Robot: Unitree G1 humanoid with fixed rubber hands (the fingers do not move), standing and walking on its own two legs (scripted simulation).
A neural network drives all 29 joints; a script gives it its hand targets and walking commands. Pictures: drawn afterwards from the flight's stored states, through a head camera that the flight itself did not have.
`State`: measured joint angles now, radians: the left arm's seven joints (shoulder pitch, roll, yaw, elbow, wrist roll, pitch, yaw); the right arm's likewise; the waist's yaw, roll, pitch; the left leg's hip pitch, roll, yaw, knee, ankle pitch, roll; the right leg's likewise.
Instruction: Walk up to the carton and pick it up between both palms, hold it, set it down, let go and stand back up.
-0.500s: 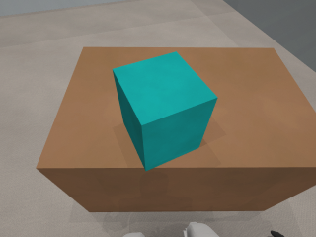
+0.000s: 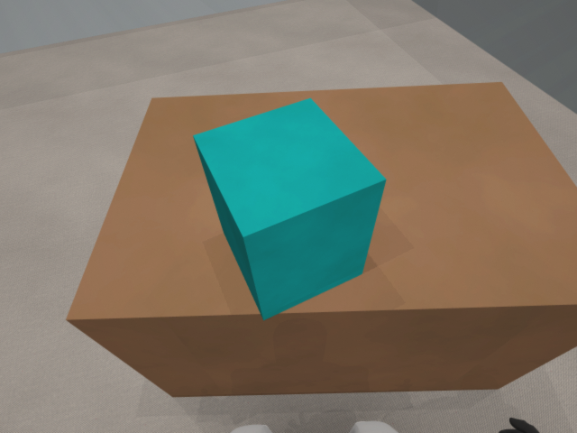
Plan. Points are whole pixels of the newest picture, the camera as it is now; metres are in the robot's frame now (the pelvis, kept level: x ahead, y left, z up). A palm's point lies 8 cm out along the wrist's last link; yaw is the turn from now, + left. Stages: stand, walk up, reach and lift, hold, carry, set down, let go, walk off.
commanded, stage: walk up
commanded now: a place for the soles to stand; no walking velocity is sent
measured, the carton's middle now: (286, 212) +0.45 +0.03 +0.01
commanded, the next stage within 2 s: none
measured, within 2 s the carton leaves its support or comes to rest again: neither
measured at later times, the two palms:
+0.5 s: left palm out of the picture +0.08 +0.28 -0.10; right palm out of the picture +0.11 -0.33 -0.11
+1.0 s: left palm out of the picture +0.14 +0.28 -0.11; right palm out of the picture +0.13 -0.30 -0.10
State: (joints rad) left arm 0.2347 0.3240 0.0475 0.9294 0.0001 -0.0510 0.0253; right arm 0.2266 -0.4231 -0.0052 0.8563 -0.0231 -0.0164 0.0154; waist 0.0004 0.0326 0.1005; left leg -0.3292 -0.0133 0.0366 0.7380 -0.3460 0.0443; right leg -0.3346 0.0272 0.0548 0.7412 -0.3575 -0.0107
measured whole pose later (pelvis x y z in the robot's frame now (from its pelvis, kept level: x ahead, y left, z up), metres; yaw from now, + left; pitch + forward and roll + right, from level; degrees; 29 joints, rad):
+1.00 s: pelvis +0.06 +0.00 +0.00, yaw -1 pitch -1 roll +0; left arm 0.19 0.33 0.05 0.92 0.00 -0.04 0.02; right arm 0.23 -0.35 -0.01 0.86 -0.01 -0.04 0.00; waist 0.00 -0.01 0.10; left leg -0.31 -0.01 0.04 0.72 -0.40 0.05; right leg -0.44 0.03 0.06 0.80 -0.38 -0.01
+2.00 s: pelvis +0.07 -0.01 +0.00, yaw -1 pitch -2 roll +0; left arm 0.15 0.33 0.05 0.99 0.00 -0.06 0.01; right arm 0.21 -0.38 -0.01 0.86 -0.02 -0.04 0.01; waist 0.00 0.01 0.05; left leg -0.29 0.00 0.04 0.72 -0.40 0.03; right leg -0.35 0.03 0.06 0.71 -0.33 -0.01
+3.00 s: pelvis -0.07 +0.14 +0.00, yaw +0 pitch -4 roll -1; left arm 0.23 0.36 0.06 0.86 0.00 0.05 0.01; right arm 0.24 -0.34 -0.02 0.86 -0.02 -0.04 -0.03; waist 0.04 -0.10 0.10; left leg -0.29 0.01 -0.02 0.74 -0.38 0.00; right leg -0.49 0.04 0.13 1.07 -0.43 -0.05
